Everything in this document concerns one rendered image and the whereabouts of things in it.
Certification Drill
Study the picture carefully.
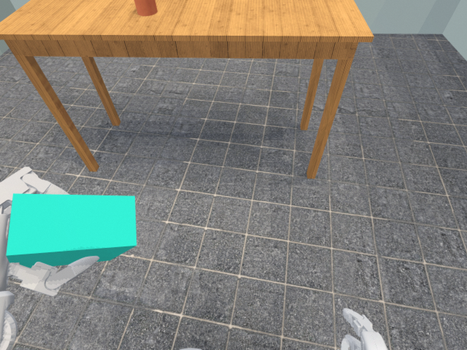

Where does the sponge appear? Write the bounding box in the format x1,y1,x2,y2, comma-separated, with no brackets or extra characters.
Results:
6,193,136,268

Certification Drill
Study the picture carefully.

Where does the table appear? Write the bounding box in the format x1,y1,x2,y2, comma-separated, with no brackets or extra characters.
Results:
0,0,374,179

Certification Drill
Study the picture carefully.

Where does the robot left forearm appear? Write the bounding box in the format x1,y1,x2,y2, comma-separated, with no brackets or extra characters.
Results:
0,291,18,350

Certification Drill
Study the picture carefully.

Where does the robot right hand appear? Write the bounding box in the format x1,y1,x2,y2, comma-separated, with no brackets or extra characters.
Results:
341,308,387,350

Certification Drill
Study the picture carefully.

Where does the robot left hand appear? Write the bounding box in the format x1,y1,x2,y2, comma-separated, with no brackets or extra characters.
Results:
0,167,100,296

